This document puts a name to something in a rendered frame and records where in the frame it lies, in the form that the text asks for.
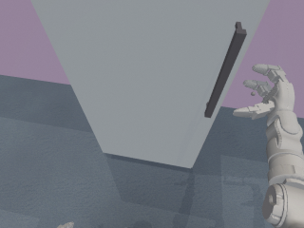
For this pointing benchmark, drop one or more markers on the handle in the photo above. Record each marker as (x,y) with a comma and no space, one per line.
(228,63)

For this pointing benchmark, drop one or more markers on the robot right forearm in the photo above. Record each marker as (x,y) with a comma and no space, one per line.
(284,149)

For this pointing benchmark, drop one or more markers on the robot right upper arm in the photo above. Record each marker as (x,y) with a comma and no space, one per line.
(283,206)

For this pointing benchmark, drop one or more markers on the fridge door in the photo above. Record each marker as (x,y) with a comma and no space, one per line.
(143,71)

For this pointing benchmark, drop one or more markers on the right robot hand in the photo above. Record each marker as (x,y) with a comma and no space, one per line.
(282,95)

